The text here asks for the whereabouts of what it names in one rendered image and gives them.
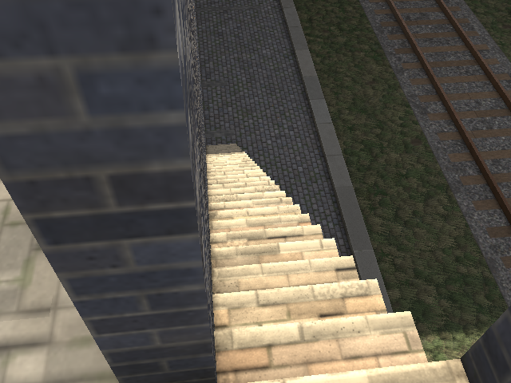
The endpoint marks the stairs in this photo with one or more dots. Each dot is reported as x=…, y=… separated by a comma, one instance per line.
x=285, y=304

